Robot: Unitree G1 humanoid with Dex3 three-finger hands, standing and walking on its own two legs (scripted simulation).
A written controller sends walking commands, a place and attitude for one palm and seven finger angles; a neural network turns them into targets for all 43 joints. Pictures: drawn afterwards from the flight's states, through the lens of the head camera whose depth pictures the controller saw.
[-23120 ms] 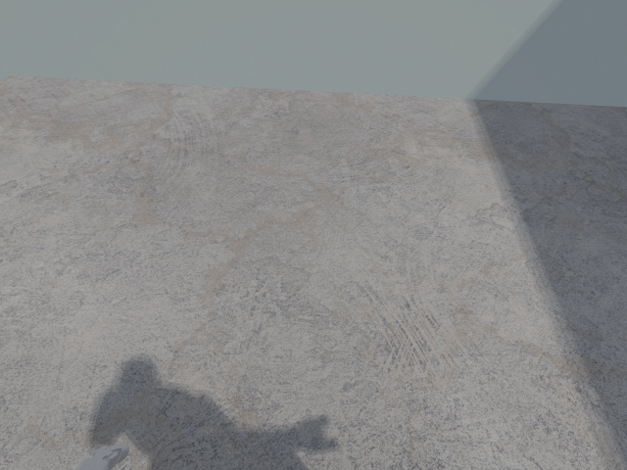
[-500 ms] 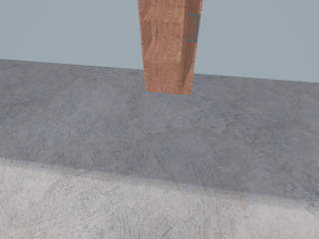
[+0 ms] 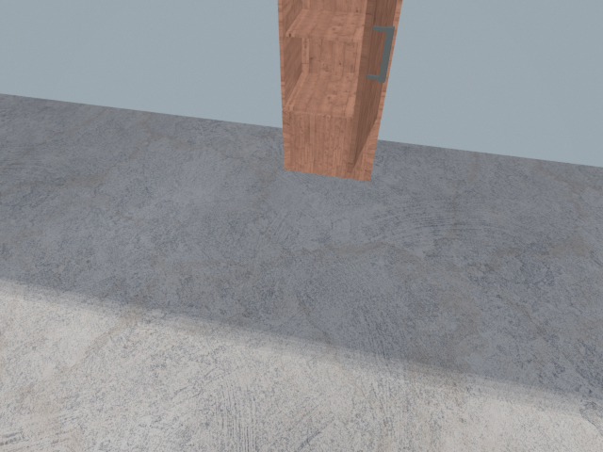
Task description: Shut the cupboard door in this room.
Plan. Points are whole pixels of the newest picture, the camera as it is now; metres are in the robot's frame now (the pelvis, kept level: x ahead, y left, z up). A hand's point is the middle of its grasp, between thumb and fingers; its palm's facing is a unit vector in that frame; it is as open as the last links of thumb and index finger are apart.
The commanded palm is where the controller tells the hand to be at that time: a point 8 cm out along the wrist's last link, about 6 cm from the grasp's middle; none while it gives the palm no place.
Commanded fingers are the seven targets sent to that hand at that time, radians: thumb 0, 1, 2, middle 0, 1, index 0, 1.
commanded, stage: look at it before walking up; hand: left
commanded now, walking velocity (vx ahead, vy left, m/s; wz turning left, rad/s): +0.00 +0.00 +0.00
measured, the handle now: (379, 54) +1.17 -0.16 +0.04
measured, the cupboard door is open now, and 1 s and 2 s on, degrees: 81 81 81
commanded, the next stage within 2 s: walk around to get in front in 0.62 s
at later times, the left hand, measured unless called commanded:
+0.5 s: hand out of the picture +0.00 +0.16 -0.18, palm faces +0.04 -0.99 -0.16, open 7.4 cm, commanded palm none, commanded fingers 0.00 0.90 0.90 -0.20 -0.30 -0.20 -0.30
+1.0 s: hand out of the picture +0.01 +0.20 -0.19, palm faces -0.05 -0.98 -0.18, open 7.4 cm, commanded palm none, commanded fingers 0.00 0.90 0.90 -0.20 -0.30 -0.20 -0.30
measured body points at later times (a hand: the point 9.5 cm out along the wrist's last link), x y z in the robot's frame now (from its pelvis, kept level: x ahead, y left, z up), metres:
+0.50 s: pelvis +0.02 +0.01 +0.00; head +0.02 +0.00 +0.45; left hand +0.00 +0.21 -0.16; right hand -0.01 -0.19 -0.17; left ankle +0.03 +0.13 -0.74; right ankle -0.01 -0.08 -0.74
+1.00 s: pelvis +0.01 +0.02 -0.01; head +0.05 +0.02 +0.44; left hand +0.01 +0.25 -0.17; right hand +0.00 -0.20 -0.17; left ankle +0.03 +0.13 -0.74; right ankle -0.01 -0.08 -0.74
